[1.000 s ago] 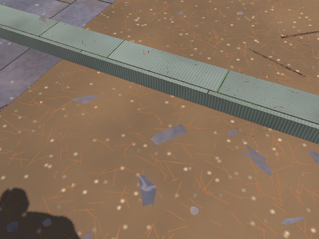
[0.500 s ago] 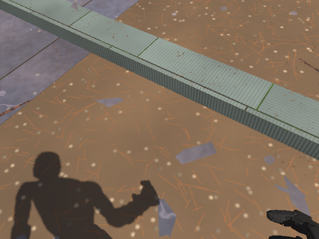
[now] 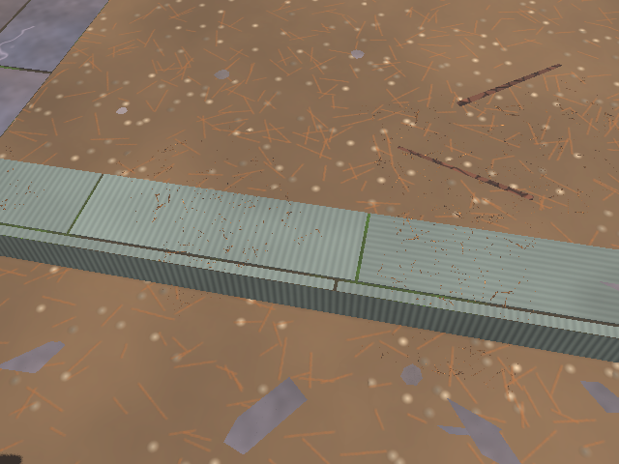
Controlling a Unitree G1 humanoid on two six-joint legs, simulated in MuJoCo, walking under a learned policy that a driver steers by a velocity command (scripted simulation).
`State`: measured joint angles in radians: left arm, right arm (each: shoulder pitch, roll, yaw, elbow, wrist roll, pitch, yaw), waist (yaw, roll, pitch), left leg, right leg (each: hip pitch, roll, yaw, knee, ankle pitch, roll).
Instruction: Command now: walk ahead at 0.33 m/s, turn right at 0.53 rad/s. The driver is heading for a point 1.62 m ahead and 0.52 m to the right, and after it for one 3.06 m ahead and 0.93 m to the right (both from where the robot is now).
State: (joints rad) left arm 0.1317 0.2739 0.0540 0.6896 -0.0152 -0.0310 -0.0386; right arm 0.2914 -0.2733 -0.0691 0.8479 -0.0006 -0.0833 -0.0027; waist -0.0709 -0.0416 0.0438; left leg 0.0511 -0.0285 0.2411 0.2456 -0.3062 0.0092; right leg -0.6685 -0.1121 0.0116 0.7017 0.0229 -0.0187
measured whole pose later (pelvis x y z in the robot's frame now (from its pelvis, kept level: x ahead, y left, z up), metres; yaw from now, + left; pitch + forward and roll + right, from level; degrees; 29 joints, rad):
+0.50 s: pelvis +0.16 -0.02 +0.00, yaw -17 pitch +3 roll +1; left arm 0.19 0.31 0.07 0.60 0.00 0.03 0.03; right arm 0.10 -0.30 -0.05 0.74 0.00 -0.01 -0.03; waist 0.02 0.02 0.03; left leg -0.53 0.00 -0.13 0.79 -0.28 -0.09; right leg -0.38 0.13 0.17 0.50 -0.16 -0.07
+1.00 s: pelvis +0.19 -0.02 +0.00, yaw -34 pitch +1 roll +0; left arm 0.16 0.30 0.07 0.58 -0.01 0.06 -0.01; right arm 0.16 -0.30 -0.06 0.74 0.02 0.01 -0.02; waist -0.03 0.01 0.05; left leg -0.26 0.10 0.09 0.52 -0.27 -0.04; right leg -0.28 -0.01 0.00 0.53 -0.24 0.01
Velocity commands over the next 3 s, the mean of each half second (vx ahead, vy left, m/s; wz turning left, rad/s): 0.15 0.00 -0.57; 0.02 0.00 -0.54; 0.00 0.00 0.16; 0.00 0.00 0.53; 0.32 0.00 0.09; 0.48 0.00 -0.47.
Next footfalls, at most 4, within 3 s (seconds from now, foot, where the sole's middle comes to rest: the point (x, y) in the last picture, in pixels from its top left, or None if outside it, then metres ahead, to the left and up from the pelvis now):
0.10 right None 0.23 -0.11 -0.77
0.60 left None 0.30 0.09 -0.77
1.00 right None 0.16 -0.14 -0.77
1.44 left None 0.24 0.07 -0.77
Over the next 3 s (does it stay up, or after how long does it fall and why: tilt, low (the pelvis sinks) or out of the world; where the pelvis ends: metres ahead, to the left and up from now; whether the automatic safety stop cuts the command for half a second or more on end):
stays up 0.55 -0.07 0.00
